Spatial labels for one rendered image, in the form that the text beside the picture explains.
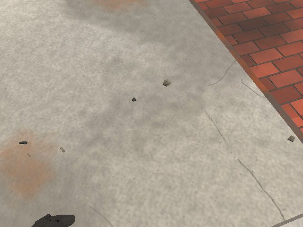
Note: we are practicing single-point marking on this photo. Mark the robot left hand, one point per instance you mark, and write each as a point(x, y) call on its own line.
point(55, 221)

